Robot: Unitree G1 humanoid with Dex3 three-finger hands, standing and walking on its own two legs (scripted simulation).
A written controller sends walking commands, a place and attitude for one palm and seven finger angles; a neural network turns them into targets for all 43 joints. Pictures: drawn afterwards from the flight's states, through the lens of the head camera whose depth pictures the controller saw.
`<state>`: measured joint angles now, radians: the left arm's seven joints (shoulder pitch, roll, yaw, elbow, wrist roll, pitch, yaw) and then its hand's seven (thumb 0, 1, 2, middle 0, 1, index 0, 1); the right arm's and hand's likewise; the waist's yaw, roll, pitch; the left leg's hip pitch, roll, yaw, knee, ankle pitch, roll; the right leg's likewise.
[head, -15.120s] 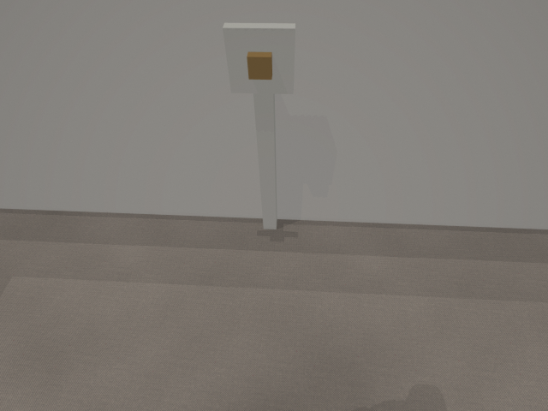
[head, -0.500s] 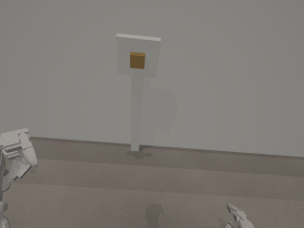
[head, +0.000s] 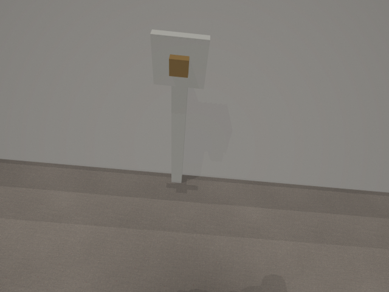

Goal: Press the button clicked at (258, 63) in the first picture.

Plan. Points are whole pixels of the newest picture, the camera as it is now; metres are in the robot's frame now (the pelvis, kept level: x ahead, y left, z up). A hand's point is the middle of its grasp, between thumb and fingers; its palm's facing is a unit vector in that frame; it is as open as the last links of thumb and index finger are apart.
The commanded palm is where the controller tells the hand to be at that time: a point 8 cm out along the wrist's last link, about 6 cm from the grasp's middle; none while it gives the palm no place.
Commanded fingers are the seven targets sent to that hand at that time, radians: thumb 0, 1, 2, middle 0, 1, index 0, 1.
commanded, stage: let the arm hang, fingers relaxed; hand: left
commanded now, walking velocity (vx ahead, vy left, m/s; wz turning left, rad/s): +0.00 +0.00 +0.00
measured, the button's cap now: (179, 65) +0.76 +0.09 +0.05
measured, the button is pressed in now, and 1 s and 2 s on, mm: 0 0 0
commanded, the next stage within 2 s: stand and wait in 0.78 s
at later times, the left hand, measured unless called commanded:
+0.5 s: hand out of the picture -0.01 +0.17 -0.17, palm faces +0.02 -0.98 -0.19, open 7.1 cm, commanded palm none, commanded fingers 0.00 0.90 0.90 -0.20 -0.30 -0.20 -0.30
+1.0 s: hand out of the picture +0.00 +0.17 -0.17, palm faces +0.03 -0.98 -0.19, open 7.4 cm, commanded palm none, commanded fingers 0.00 0.90 0.90 -0.20 -0.30 -0.20 -0.30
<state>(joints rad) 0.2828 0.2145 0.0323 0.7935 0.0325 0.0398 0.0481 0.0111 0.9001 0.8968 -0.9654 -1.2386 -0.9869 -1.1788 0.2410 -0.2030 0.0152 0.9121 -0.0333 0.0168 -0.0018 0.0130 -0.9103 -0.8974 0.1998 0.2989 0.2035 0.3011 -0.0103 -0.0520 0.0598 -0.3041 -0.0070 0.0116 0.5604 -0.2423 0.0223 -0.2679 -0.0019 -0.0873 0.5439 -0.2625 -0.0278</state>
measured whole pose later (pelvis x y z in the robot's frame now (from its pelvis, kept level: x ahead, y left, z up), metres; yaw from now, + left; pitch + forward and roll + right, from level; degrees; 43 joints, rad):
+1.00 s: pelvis +0.02 +0.00 +0.01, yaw -1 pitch -2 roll +0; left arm 0.29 0.13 0.01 1.14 0.01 0.00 0.04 0.00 0.91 0.90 -0.20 -0.30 -0.20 -0.30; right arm 0.30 -0.12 0.00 1.13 -0.02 0.01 -0.04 0.01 -0.91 -0.90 0.20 0.30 0.20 0.30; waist -0.01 0.01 0.05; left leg -0.20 -0.01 0.03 0.43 -0.20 0.02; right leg -0.17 0.00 -0.07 0.42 -0.22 -0.02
